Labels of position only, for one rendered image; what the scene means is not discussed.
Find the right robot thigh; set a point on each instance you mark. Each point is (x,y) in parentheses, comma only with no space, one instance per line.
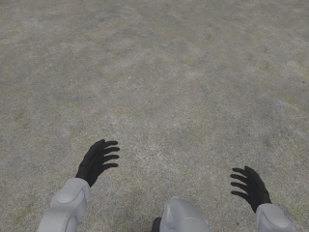
(184,216)

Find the robot right forearm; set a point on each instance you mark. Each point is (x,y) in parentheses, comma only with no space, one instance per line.
(270,218)

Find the robot left forearm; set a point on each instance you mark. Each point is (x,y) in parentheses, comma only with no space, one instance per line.
(68,206)

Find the right robot hand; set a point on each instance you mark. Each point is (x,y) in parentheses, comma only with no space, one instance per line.
(255,188)

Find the right robot foot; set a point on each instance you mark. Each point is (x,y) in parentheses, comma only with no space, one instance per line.
(156,224)

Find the left robot hand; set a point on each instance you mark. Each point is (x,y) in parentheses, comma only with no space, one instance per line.
(93,163)

